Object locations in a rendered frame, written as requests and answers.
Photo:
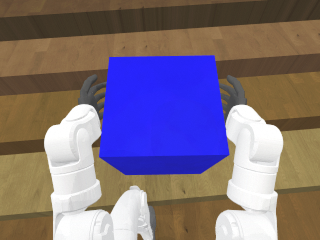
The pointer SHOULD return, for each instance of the robot left upper arm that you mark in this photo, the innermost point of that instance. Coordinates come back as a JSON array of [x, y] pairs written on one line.
[[87, 225]]

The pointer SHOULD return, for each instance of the right robot forearm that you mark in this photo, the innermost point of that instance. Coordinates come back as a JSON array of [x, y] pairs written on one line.
[[256, 162]]

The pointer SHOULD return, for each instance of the carton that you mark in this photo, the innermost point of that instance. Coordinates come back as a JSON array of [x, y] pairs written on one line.
[[163, 115]]

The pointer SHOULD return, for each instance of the left robot foot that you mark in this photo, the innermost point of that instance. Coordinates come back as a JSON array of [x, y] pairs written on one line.
[[152, 221]]

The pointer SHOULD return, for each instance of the robot left hand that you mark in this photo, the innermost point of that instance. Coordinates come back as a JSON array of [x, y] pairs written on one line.
[[88, 97]]

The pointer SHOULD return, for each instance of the robot right hand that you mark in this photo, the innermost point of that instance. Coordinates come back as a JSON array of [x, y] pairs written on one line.
[[237, 95]]

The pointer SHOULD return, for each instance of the robot right upper arm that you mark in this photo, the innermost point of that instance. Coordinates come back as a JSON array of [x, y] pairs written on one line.
[[243, 225]]

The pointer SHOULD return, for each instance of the robot left thigh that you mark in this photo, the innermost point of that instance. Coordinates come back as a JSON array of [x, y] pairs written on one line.
[[126, 213]]

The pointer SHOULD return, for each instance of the left robot forearm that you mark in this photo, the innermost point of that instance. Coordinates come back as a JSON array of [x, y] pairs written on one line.
[[68, 146]]

